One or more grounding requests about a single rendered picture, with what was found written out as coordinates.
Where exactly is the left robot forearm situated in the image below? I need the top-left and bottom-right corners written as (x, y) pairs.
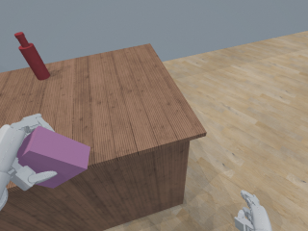
top-left (0, 170), bottom-right (11, 211)

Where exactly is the sponge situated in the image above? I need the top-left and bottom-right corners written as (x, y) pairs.
top-left (16, 126), bottom-right (90, 189)

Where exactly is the right robot hand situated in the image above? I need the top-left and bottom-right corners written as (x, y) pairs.
top-left (234, 190), bottom-right (272, 231)

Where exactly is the table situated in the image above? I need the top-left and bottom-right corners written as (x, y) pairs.
top-left (0, 43), bottom-right (207, 231)

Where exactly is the left robot hand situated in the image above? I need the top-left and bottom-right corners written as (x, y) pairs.
top-left (0, 114), bottom-right (58, 191)

